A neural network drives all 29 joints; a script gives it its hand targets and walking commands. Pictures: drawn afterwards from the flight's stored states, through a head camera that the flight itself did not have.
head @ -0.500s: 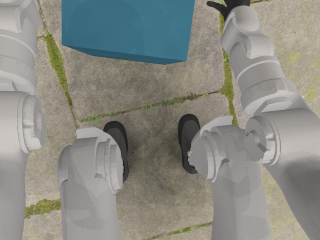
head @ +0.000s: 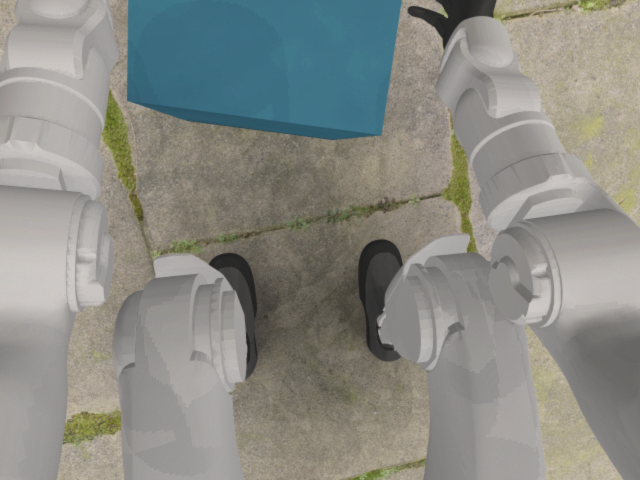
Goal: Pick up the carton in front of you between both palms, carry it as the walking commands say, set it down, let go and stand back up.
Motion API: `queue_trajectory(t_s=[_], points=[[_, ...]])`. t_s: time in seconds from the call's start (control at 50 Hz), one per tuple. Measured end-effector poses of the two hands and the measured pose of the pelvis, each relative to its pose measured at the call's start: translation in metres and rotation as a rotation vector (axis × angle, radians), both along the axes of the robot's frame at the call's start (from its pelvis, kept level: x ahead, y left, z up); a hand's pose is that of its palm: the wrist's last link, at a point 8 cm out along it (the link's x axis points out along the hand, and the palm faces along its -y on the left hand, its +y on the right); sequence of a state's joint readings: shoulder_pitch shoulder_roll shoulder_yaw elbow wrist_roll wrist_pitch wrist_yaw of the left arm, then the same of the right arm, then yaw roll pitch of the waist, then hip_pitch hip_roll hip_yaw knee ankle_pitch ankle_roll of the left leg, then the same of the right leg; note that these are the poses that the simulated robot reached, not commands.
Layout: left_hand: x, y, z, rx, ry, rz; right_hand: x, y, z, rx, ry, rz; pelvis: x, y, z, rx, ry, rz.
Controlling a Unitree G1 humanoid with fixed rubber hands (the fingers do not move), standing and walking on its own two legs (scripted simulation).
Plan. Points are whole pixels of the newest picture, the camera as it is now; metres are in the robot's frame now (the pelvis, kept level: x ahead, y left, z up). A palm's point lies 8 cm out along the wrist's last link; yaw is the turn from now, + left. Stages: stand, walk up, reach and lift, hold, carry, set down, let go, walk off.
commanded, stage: reach and lift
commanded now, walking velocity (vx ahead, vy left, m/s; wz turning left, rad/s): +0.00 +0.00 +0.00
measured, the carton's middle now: (269, 31) +0.53 +0.06 -0.25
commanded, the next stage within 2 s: none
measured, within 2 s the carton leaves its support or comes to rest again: leaves its support in 0.36 s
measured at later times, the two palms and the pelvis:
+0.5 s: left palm out of the picture +0.55 +0.19 -0.16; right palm out of the picture +0.54 -0.11 -0.13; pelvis +0.01 +0.00 -0.01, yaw +1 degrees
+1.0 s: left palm out of the picture +0.49 +0.19 +0.05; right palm out of the picture +0.50 -0.10 +0.05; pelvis +0.00 -0.02 +0.11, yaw +5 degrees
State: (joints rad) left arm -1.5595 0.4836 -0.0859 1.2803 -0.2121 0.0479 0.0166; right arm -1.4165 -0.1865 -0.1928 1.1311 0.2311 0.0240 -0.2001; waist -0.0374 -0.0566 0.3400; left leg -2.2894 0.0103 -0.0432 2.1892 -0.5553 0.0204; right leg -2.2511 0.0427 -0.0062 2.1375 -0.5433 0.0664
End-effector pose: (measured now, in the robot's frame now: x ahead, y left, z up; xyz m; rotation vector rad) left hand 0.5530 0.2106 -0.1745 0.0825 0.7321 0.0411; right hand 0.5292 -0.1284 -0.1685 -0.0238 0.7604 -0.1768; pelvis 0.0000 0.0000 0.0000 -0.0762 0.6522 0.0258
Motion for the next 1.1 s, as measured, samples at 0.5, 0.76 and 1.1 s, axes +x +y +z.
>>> queue_trajectory(t_s=[0.5, 0.76, 1.1], points=[[-0.007, -0.019, 0.016, -0.009, 0.007, -0.018, 0.016, 0.019, 0.035, 0.02, -0.055, -0.042, 0.005, 0.003, -0.008, 0.001, 0.028, 0.009], [-0.047, -0.002, 0.15, -0.023, -0.018, 0.091, -0.023, 0.037, 0.149, 0.068, -0.097, -0.023, -0.002, -0.011, 0.049, 0.017, 0.056, 0.065], [-0.072, -0.014, 0.243, -0.028, -0.031, 0.125, -0.035, 0.026, 0.246, 0.054, -0.109, 0.014, 0.009, -0.017, 0.128, 0.038, 0.093, 0.059]])
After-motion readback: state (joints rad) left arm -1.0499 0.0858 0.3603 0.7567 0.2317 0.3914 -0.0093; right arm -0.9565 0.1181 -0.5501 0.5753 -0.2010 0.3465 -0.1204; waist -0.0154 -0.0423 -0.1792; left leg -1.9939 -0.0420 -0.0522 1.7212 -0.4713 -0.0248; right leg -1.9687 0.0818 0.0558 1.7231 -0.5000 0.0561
